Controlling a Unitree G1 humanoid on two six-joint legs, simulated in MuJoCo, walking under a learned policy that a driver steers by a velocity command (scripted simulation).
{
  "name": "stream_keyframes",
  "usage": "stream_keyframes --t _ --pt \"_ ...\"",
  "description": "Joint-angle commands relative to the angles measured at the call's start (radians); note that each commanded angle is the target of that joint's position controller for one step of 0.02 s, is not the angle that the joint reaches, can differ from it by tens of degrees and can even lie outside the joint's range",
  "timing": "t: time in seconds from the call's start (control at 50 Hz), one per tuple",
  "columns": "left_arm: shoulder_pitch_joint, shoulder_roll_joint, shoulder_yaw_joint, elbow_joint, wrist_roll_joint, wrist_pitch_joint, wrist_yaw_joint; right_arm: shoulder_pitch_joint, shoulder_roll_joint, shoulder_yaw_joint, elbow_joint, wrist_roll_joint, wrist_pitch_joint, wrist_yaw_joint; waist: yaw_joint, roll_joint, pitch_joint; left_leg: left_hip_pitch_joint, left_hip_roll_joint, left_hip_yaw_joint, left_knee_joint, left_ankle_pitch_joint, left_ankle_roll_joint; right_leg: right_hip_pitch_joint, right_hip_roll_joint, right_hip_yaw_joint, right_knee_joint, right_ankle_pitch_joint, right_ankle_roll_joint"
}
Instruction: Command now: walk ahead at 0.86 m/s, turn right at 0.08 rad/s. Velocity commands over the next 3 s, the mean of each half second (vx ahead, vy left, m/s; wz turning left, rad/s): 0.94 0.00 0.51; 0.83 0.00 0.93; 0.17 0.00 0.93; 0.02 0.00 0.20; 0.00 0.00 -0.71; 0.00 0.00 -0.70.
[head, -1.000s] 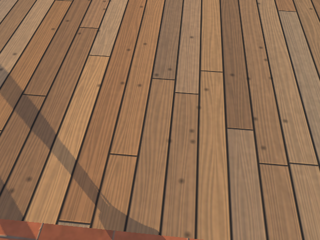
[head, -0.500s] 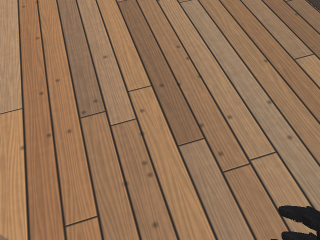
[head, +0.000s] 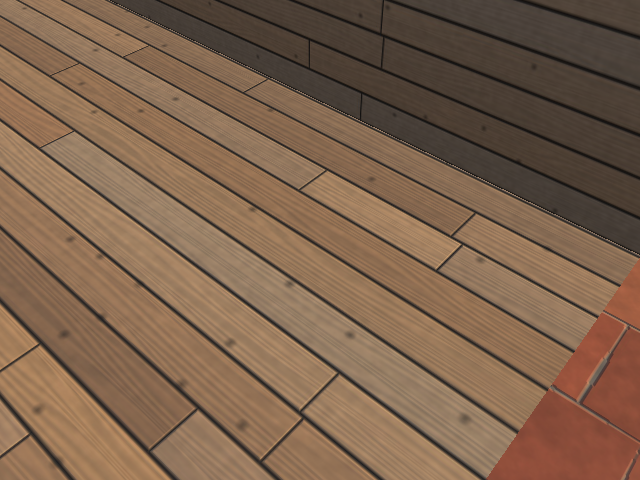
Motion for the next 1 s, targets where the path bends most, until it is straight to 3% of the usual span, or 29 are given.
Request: stream_keyframes --t 0.02,0.04,0.06,0.08,0.1,0.12,0.14,0.18,0.22,0.38,0.42,0.46,0.48,0.5,0.52,0.54,0.56,0.58,0.6,0.64,0.68,0.74,0.82,0.88,0.9,0.92,0.94,0.96,1.0 --pt "-0.111 0.062 0.008 -0.093 -0.005 -0.047 0.004 -0.048 -0.175 -0.038 -0.039 0.008 0.009 0.000 0.038 0.181 0.213 -0.206 0.198 -0.184 -0.191 -0.217 0.208 0.197 0.039 -0.112 -0.261 -0.130 -0.050" --pt "0.029 0.058 0.011 -0.044 -0.003 -0.062 0.019 -0.069 -0.165 -0.034 -0.033 0.015 0.017 0.006 0.122 0.121 0.199 -0.271 0.169 -0.156 -0.049 -0.113 0.213 0.373 0.071 -0.122 -0.359 -0.046 -0.061" --pt "0.249 0.100 0.034 0.041 0.011 -0.081 0.036 -0.065 -0.105 -0.013 -0.033 0.011 0.009 0.017 0.221 -0.030 0.069 -0.394 0.070 -0.082 0.277 0.064 0.205 0.689 0.074 -0.074 -0.343 -0.058 -0.049" --pt "0.425 0.219 0.053 0.048 0.039 -0.094 0.060 -0.139 0.025 0.025 -0.109 0.009 -0.008 0.031 0.299 -0.313 -0.053 -0.668 -0.050 -0.056 0.717 -0.218 0.175 0.901 -0.246 0.342 -0.488 -0.503 -0.056" --pt "0.428 0.295 0.068 0.033 0.023 -0.104 0.090 -0.248 -0.001 0.012 -0.168 0.035 -0.018 0.018 0.319 -0.347 0.004 -0.898 -0.180 -0.239 0.939 -0.225 0.185 0.834 -0.341 0.650 -0.624 -0.489 -0.047" --pt "0.364 0.219 0.048 0.037 0.026 -0.106 0.099 -0.250 -0.037 0.000 -0.161 0.040 -0.018 0.018 0.253 -0.159 0.056 -0.936 -0.109 -0.322 1.005 -0.105 0.196 0.786 -0.344 0.542 -0.578 -0.405 -0.047" --pt "0.283 0.157 0.030 0.035 0.018 -0.106 0.098 -0.221 -0.051 -0.003 -0.133 0.037 -0.015 0.031 0.195 -0.092 0.079 -0.887 -0.067 -0.301 0.979 -0.017 0.181 0.708 -0.295 0.411 -0.564 -0.303 -0.027" --pt "0.160 0.083 0.006 0.027 -0.001 -0.109 0.100 -0.141 -0.049 -0.005 -0.066 0.015 0.013 0.056 0.110 -0.107 0.112 -0.790 -0.017 -0.248 0.942 0.077 0.134 0.592 -0.205 0.200 -0.619 -0.128 0.006" --pt "0.179 0.049 -0.005 0.054 -0.007 -0.127 0.101 -0.148 -0.030 -0.002 -0.057 0.012 0.039 0.073 0.096 -0.132 0.150 -0.784 -0.013 -0.225 0.980 0.130 0.114 0.552 -0.191 0.090 -0.653 0.051 0.007" --pt "0.219 0.045 -0.006 0.183 -0.007 -0.149 0.116 -0.405 0.014 0.041 -0.146 0.020 0.050 0.095 0.063 -0.045 0.267 -0.683 -0.075 0.004 0.594 0.293 0.191 0.558 -0.108 -0.288 -0.705 0.751 0.048" --pt "0.237 0.110 0.007 0.202 -0.005 -0.147 0.136 -0.393 -0.001 0.044 -0.157 0.024 0.056 0.090 0.035 -0.079 0.204 -0.511 -0.150 0.083 0.508 0.268 0.234 0.612 -0.135 -0.308 -0.595 1.237 0.054" --pt "0.166 0.176 0.029 0.191 0.009 -0.122 0.159 -0.146 -0.069 0.021 -0.097 0.027 0.064 0.075 -0.106 -0.133 0.067 -0.268 -0.203 0.067 0.503 0.173 0.272 0.643 -0.180 -0.289 -0.298 1.504 0.051" --pt "0.096 0.200 0.039 0.168 0.016 -0.107 0.160 0.075 -0.121 -0.006 -0.031 0.026 0.065 0.061 -0.208 -0.130 -0.025 -0.049 -0.211 0.011 0.488 0.110 0.307 0.567 -0.194 -0.259 -0.032 1.483 0.032" --pt "0.042 0.200 0.044 0.152 0.009 -0.096 0.146 0.236 -0.172 -0.038 0.024 0.029 0.059 0.041 -0.278 -0.042 -0.072 0.179 -0.192 -0.092 0.360 0.095 0.353 0.399 -0.115 -0.259 0.369 1.088 0.015" --pt "-0.014 0.028 -0.001 0.123 0.020 -0.112 0.112 0.122 -0.206 -0.056 0.029 0.051 0.068 0.019 -0.163 0.231 0.057 0.234 -0.099 -0.295 0.340 0.069 0.374 0.026 0.107 -0.219 0.755 -0.093 0.015" --pt "0.096 -0.001 -0.021 0.006 -0.001 -0.135 0.105 0.023 -0.295 -0.064 -0.030 0.017 0.073 0.018 -0.006 0.281 -0.091 0.440 0.082 -0.817 0.190 0.043 0.570 -0.291 0.143 -0.001 0.948 -0.229 0.045" --pt "0.038 0.062 -0.024 -0.008 0.012 -0.163 0.103 0.016 -0.257 -0.069 -0.059 0.020 0.073 0.010 -0.053 0.107 -0.100 0.414 0.150 -0.997 -0.025 -0.202 0.567 -0.361 0.092 0.096 0.873 -0.162 0.029" --pt "0.016 0.092 -0.021 0.002 0.009 -0.175 0.100 0.004 -0.184 -0.052 -0.042 0.016 0.067 -0.001 -0.003 -0.022 0.061 0.232 0.139 -0.958 -0.099 -0.264 0.509 -0.342 0.040 0.101 0.746 -0.101 0.024" --pt "-0.007 0.087 -0.023 0.004 0.021 -0.167 0.102 -0.031 -0.150 -0.042 -0.034 0.015 0.054 -0.003 0.050 -0.090 0.135 0.072 0.100 -0.873 -0.105 -0.194 0.464 -0.275 0.000 0.094 0.642 -0.087 0.031" --pt "0.015 0.070 -0.034 0.016 0.051 -0.117 0.102 -0.073 -0.130 -0.026 -0.041 0.021 0.020 -0.008 0.118 -0.110 0.199 -0.163 0.009 -0.711 -0.110 -0.050 0.431 -0.154 -0.044 0.084 0.523 -0.099 0.065" --pt "-0.048 0.050 -0.044 -0.014 0.051 -0.087 0.096 -0.075 -0.135 -0.022 -0.045 0.031 -0.006 -0.001 0.119 -0.091 0.226 -0.314 -0.060 -0.602 -0.141 0.035 0.415 -0.084 -0.069 0.037 0.359 -0.064 0.092" --pt "-0.233 0.010 -0.065 -0.086 0.022 -0.088 0.075 -0.048 -0.140 -0.029 -0.040 0.037 -0.014 0.001 0.052 -0.027 0.243 -0.371 -0.139 -0.506 -0.140 0.233 0.352 0.017 -0.046 -0.017 0.040 0.203 0.099" --pt "-0.314 0.007 -0.070 -0.109 0.005 -0.101 0.079 0.038 -0.168 -0.044 -0.009 0.045 -0.001 0.005 -0.036 0.042 0.176 -0.142 -0.132 -0.510 0.001 0.687 0.272 0.074 0.060 -0.051 -0.213 0.349 0.062" --pt "-0.174 0.084 -0.040 -0.081 0.007 -0.122 0.111 0.011 -0.201 -0.056 -0.013 0.042 0.005 -0.012 0.035 0.088 0.050 -0.061 -0.155 -0.553 0.284 0.919 0.165 0.337 0.133 -0.002 -0.356 0.331 0.038" --pt "-0.005 0.128 -0.021 -0.037 0.001 -0.133 0.122 -0.063 -0.214 -0.060 -0.036 0.048 -0.001 -0.010 0.141 0.086 -0.022 -0.107 -0.183 -0.550 0.482 0.841 0.135 0.518 0.087 0.034 -0.419 0.425 0.023" --pt "0.144 0.170 0.021 -0.024 -0.056 -0.155 0.133 -0.058 -0.002 -0.001 -0.068 0.078 0.010 -0.016 0.202 -0.009 -0.227 -0.282 -0.200 -0.534 0.766 0.188 0.082 0.886 -0.129 0.210 -0.301 0.540 -0.039" --pt "0.232 0.200 0.019 -0.016 -0.030 -0.151 0.130 0.015 0.064 0.031 -0.095 0.029 0.013 -0.021 0.175 -0.220 -0.343 -0.507 -0.278 -0.427 1.023 -0.472 0.060 1.100 -0.348 0.395 -0.150 1.038 -0.079" --pt "0.190 0.208 0.032 -0.023 -0.002 -0.136 0.119 0.116 -0.049 0.013 -0.137 0.083 0.015 -0.016 0.115 -0.372 -0.455 -0.615 -0.217 -0.406 1.246 -0.385 0.020 1.113 -0.492 0.675 -0.270 0.837 -0.217" --pt "-0.008 0.066 0.016 -0.063 -0.008 -0.107 0.139 -0.063 -0.157 -0.019 -0.163 0.096 0.056 -0.027 0.121 -0.146 -0.169 -0.686 -0.093 -0.279 1.214 -0.177 -0.021 0.796 -0.348 0.423 -0.394 0.465 -0.184"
